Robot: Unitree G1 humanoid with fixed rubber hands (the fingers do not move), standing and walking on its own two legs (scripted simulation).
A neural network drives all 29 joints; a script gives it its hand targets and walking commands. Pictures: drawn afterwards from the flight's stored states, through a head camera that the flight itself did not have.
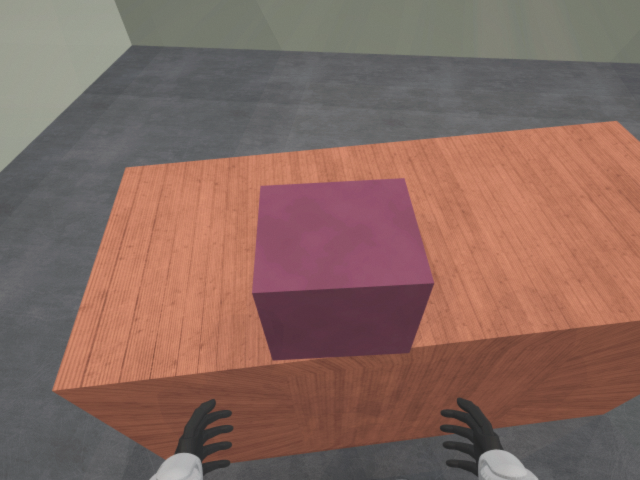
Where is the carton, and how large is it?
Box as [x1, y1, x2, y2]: [252, 178, 433, 360]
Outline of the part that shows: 404,178 260,186 252,294 273,360 409,352 433,285 433,280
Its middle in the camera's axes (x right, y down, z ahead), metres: +0.03 +0.05 +0.60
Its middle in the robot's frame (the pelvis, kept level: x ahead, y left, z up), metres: +0.41 -0.02 -0.02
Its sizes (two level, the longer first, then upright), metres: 0.218 0.190 0.200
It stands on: a pedestal, 0.66 m high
